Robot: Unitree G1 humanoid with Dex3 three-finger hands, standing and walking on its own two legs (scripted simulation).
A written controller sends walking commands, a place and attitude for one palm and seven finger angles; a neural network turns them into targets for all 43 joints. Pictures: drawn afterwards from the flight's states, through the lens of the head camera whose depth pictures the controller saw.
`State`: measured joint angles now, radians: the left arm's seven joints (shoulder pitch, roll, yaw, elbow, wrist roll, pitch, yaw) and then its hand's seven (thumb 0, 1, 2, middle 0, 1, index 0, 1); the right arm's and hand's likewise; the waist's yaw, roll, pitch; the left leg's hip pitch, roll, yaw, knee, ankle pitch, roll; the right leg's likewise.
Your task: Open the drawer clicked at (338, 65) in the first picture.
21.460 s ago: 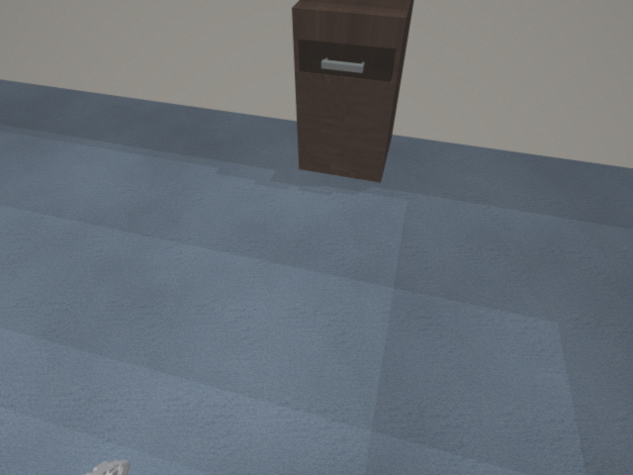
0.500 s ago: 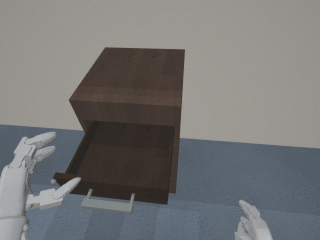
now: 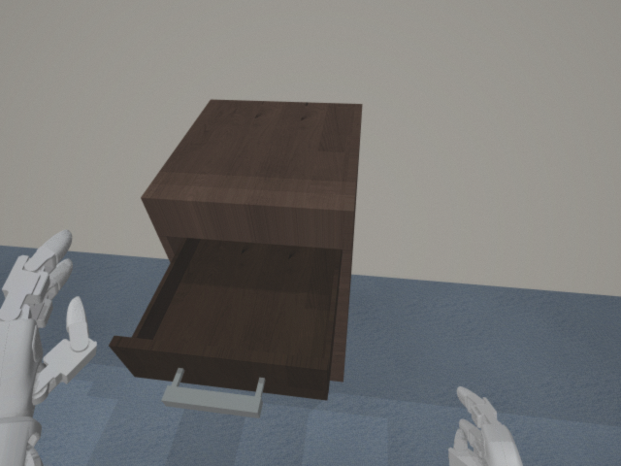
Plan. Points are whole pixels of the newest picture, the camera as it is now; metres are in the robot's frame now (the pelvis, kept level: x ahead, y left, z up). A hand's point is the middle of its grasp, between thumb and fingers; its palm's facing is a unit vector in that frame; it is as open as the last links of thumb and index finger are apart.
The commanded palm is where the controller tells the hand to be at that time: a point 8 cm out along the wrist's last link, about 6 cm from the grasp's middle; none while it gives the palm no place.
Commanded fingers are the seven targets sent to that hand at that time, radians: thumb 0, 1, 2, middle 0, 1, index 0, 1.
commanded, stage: step back with the hand held close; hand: left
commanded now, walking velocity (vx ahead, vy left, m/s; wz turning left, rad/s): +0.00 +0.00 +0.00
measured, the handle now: (216, 389) +0.28 +0.22 -0.18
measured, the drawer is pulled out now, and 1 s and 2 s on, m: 0.27 0.27 0.27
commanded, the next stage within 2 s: stop stepping back and stand still in 1.64 s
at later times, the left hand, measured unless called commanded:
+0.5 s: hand (76, 366) +0.16 +0.25 +0.15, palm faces +0.30 -0.79 -0.53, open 7.4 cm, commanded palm +0.09 +0.29 +0.17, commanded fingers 0.00 0.90 0.90 -0.20 -0.30 -0.20 -0.30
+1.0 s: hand (34, 444) +0.09 +0.24 +0.16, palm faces +0.41 -0.79 -0.46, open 7.4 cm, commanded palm +0.02 +0.28 +0.17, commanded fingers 0.00 0.90 0.90 -0.20 -0.30 -0.20 -0.30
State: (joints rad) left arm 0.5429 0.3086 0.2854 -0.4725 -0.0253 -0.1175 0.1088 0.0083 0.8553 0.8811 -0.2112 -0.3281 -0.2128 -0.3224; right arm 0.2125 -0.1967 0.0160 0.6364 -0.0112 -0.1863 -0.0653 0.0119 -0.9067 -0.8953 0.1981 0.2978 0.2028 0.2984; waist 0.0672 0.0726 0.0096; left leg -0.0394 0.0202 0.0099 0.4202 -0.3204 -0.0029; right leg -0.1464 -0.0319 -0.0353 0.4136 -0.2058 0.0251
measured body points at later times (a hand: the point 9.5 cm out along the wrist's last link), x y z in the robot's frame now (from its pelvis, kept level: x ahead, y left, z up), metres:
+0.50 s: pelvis -0.04 +0.01 +0.00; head +0.00 +0.01 +0.45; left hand +0.14 +0.29 +0.18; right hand +0.14 -0.23 -0.09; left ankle -0.05 +0.12 -0.74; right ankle +0.01 -0.14 -0.74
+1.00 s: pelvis -0.10 +0.00 -0.02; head -0.08 +0.01 +0.43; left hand +0.06 +0.28 +0.18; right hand +0.05 -0.24 -0.10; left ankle -0.05 +0.12 -0.74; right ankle +0.01 -0.14 -0.74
